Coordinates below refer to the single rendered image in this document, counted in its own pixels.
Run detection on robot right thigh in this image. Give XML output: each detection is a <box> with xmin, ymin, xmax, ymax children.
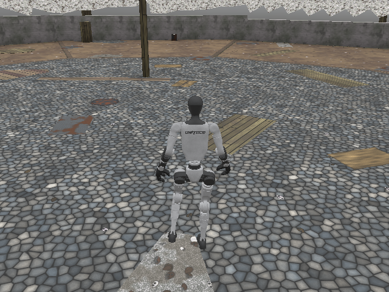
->
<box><xmin>199</xmin><ymin>170</ymin><xmax>215</xmax><ymax>213</ymax></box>

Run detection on robot right upper arm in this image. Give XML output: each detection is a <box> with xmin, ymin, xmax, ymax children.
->
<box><xmin>208</xmin><ymin>122</ymin><xmax>225</xmax><ymax>156</ymax></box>

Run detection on robot right hand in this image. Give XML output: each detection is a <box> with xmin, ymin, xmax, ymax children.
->
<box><xmin>216</xmin><ymin>164</ymin><xmax>231</xmax><ymax>175</ymax></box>

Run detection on robot left hand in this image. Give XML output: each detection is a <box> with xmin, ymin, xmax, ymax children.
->
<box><xmin>156</xmin><ymin>168</ymin><xmax>170</xmax><ymax>182</ymax></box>

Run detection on robot thigh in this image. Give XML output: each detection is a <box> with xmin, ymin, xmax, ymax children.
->
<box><xmin>199</xmin><ymin>170</ymin><xmax>215</xmax><ymax>213</ymax></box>
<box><xmin>173</xmin><ymin>169</ymin><xmax>186</xmax><ymax>204</ymax></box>

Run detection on robot left upper arm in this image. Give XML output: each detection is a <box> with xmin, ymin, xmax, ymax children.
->
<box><xmin>165</xmin><ymin>122</ymin><xmax>182</xmax><ymax>156</ymax></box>

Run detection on robot left thigh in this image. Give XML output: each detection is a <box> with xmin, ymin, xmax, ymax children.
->
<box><xmin>173</xmin><ymin>169</ymin><xmax>186</xmax><ymax>204</ymax></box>

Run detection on right robot forearm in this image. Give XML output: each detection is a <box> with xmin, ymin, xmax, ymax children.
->
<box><xmin>219</xmin><ymin>146</ymin><xmax>230</xmax><ymax>167</ymax></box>

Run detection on left robot forearm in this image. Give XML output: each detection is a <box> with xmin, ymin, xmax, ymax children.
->
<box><xmin>157</xmin><ymin>146</ymin><xmax>171</xmax><ymax>171</ymax></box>

